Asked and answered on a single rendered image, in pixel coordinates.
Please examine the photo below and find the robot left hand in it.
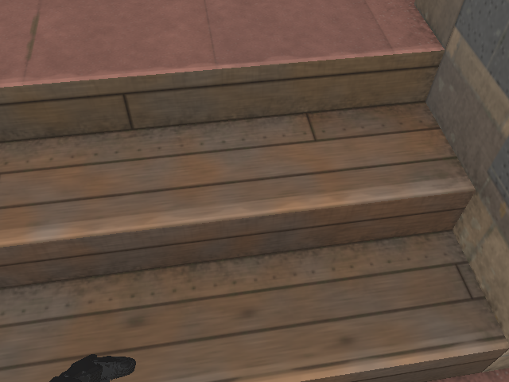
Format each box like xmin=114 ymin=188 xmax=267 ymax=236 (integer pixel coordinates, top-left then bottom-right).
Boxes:
xmin=49 ymin=354 xmax=136 ymax=382

